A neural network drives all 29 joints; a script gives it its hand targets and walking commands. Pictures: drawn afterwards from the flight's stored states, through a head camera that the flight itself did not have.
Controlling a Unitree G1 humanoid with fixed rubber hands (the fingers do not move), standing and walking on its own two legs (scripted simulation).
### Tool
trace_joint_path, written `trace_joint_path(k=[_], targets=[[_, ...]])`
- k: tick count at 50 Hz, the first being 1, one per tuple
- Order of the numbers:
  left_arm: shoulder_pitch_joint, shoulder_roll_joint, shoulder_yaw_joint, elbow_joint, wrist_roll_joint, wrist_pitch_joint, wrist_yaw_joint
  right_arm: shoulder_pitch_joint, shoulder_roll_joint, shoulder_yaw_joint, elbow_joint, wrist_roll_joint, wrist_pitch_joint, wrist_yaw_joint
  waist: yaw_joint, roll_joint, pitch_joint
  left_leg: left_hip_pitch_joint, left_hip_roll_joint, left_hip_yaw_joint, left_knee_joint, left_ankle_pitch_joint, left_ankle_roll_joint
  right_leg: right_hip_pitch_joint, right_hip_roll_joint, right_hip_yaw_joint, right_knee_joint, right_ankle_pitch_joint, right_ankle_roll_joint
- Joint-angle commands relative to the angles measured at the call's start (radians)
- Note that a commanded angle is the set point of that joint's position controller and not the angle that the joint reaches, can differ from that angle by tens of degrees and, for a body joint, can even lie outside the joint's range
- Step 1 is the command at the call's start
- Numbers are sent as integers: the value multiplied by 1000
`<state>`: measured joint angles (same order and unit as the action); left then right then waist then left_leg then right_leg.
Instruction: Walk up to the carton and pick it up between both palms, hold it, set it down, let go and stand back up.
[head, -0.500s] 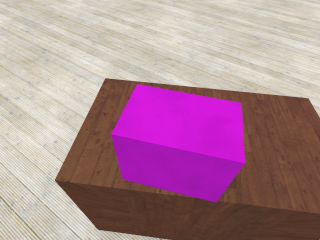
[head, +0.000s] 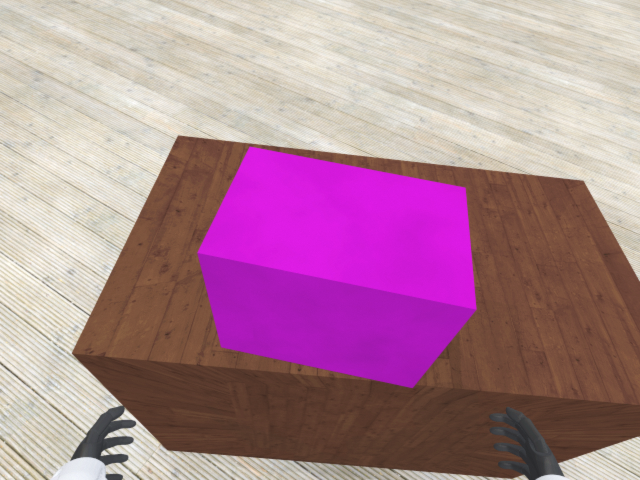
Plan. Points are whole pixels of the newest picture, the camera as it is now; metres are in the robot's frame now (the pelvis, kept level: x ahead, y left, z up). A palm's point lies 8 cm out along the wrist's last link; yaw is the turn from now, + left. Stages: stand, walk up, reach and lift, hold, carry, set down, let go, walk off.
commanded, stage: reach and lift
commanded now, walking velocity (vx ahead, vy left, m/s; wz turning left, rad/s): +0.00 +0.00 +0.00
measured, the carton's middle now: (334, 272) +0.38 -0.02 +0.02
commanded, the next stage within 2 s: none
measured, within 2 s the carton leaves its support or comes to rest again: neither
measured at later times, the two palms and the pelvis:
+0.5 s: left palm (87, 446) +0.17 +0.27 -0.04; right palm (534, 476) +0.14 -0.25 -0.03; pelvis +0.00 +0.02 +0.01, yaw -3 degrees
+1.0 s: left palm (88, 434) +0.18 +0.26 -0.02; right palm (524, 454) +0.16 -0.23 -0.01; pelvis +0.02 +0.03 +0.02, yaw -3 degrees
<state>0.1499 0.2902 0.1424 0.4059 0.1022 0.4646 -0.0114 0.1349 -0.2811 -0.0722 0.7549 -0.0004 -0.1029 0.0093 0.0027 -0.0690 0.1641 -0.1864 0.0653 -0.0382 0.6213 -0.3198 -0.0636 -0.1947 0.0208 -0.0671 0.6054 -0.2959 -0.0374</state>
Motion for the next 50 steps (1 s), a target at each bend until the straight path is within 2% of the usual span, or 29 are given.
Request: trace_joint_path(k=[1, 7, 10, 11, 12, 13, 14, 15, 16, 17, 22, 24, 25, 28, 29, 30, 31, 33, 34, 35, 36, 38, 41, 42, 43, 46, 47, 49, 50], targets=[[-112, 157, 10, -193, -68, -87, 34, -44, -126, -61, -203, -23, -26, 13, -12, 104, -180, -84, -61, 140, -164, 103, 33, 102, -9, 21, -173, 84, 37], [-54, 156, -4, -215, -111, -155, 42, 42, -111, -89, -275, -28, -31, 15, -31, 100, -200, -71, -71, 151, -195, 94, 36, 112, -9, 37, -190, 95, 38], [-10, 148, 4, -162, -118, -165, 42, 36, -113, -95, -295, -28, -26, 9, -20, 86, -169, -80, -71, 149, -200, 98, 44, 128, -15, 41, -209, 73, 36], [-17, 156, 5, -185, -125, -173, 40, 21, -109, -90, -319, -22, -25, 11, -3, 83, -168, -97, -74, 147, -208, 91, 49, 116, -16, 50, -210, 67, 40], [2, 163, -6, -178, -132, -179, 40, 36, -102, -109, -340, -26, -27, 8, -28, 84, -178, -77, -72, 144, -228, 104, 46, 130, -13, 41, -213, 85, 40], [-4, 168, 12, -165, -122, -184, 42, 22, -111, -103, -344, -29, -25, 8, 1, 94, -165, -63, -73, 148, -229, 134, 42, 124, -9, 38, -218, 111, 37], [-6, 143, -4, -209, -130, -198, 48, 42, -129, -116, -309, -24, -27, 14, -23, 95, -177, -28, -70, 141, -246, 142, 31, 120, 0, 24, -219, 119, 33], [8, 130, -11, -167, -152, -201, 47, 37, -112, -108, -337, -16, -33, 14, 2, 65, -171, -25, -71, 143, -245, 140, 32, 128, -2, 29, -230, 119, 32], [4, 125, -13, -171, -133, -212, 51, 38, -126, -118, -325, -19, -34, 14, -5, 88, -163, -10, -67, 138, -259, 157, 32, 122, -5, 28, -238, 127, 30], [21, 129, -9, -163, -148, -222, 43, 31, -116, -130, -360, -28, -37, 14, -17, 61, -162, 0, -71, 134, -260, 156, 34, 136, 0, 28, -251, 122, 33], [0, 104, -38, -143, -181, -265, 43, 40, -96, -122, -396, -5, -21, 26, -5, 33, -110, 8, -71, 147, -301, 104, 37, 121, 3, 37, -286, 39, 24], [13, 116, -23, -173, -173, -294, 51, 34, -95, -116, -432, 26, -19, 39, 17, 60, -118, 26, -79, 146, -321, 105, 40, 119, 8, 43, -289, 48, 29], [6, 102, -50, -173, -190, -305, 51, 45, -96, -124, -449, 25, -18, 41, -2, 43, -98, 6, -70, 140, -324, 102, 30, 133, 11, 37, -285, 56, 24], [24, 93, -36, -175, -191, -355, 58, 57, -99, -123, -445, 29, -18, 50, 8, 79, -100, 16, -74, 138, -325, 121, 25, 130, 13, 52, -296, 78, 18], [27, 90, -51, -185, -204, -371, 57, 68, -108, -130, -447, 27, -20, 54, -3, 51, -101, 15, -73, 136, -337, 115, 30, 123, 11, 42, -297, 70, 17], [30, 82, -64, -162, -214, -379, 52, 68, -99, -114, -457, 43, -21, 53, 6, 47, -92, 10, -73, 131, -336, 123, 36, 126, 9, 45, -307, 87, 21], [44, 103, -54, -189, -212, -396, 54, 74, -93, -113, -491, 54, -30, 51, 18, 70, -112, 22, -81, 145, -337, 115, 31, 125, 5, 55, -308, 66, 24], [46, 97, -66, -171, -216, -426, 54, 66, -93, -120, -478, 67, -30, 41, 13, 73, -78, 20, -79, 138, -341, 118, 29, 123, 5, 61, -315, 75, 19], [29, 84, -85, -175, -221, -434, 59, 67, -92, -122, -448, 75, -28, 42, 4, 119, -60, 19, -70, 128, -358, 102, 23, 117, 7, 55, -319, 54, 13], [42, 87, -72, -189, -217, -446, 59, 66, -99, -128, -463, 70, -31, 45, 16, 116, -74, 18, -68, 137, -361, 98, 22, 128, 1, 61, -320, 60, 4], [71, 74, -73, -172, -214, -453, 59, 102, -101, -127, -442, 77, -30, 42, 0, 85, -45, 23, -71, 128, -363, 103, 28, 137, 5, 59, -321, 77, 7], [39, 84, -90, -217, -236, -489, 57, 82, -88, -123, -469, 94, -49, 44, 16, 109, -91, 28, -72, 129, -354, 142, 19, 127, 1, 76, -319, 93, 6], [74, 87, -100, -195, -254, -533, 59, 108, -83, -121, -477, 100, -72, 44, 0, 76, -93, 33, -71, 111, -343, 145, 23, 128, 2, 67, -315, 101, 7], [76, 90, -104, -217, -254, -550, 60, 91, -91, -128, -496, 113, -80, 43, 12, 99, -99, 41, -72, 108, -344, 143, 20, 133, 2, 69, -322, 98, 8], [104, 89, -110, -188, -260, -560, 58, 121, -78, -124, -476, 125, -84, 39, -6, 71, -77, 36, -73, 103, -343, 150, 24, 132, -3, 68, -321, 118, 10], [95, 115, -129, -228, -303, -612, 59, 114, -73, -138, -523, 131, -102, 36, 9, 62, -117, 36, -68, 94, -331, 152, 21, 124, 1, 78, -303, 110, 6], [103, 114, -140, -232, -302, -629, 62, 114, -75, -126, -501, 142, -112, 37, -7, 64, -112, 35, -69, 88, -332, 152, 20, 117, 5, 73, -301, 102, 5], [111, 118, -162, -216, -321, -667, 60, 127, -69, -108, -518, 178, -136, 34, 15, 101, -133, 40, -65, 96, -318, 188, 13, 138, -1, 87, -299, 133, -1], [121, 115, -170, -214, -321, -683, 59, 131, -68, -118, -514, 177, -143, 31, 3, 97, -128, 56, -65, 87, -316, 206, 12, 133, -2, 81, -299, 160, -2]])
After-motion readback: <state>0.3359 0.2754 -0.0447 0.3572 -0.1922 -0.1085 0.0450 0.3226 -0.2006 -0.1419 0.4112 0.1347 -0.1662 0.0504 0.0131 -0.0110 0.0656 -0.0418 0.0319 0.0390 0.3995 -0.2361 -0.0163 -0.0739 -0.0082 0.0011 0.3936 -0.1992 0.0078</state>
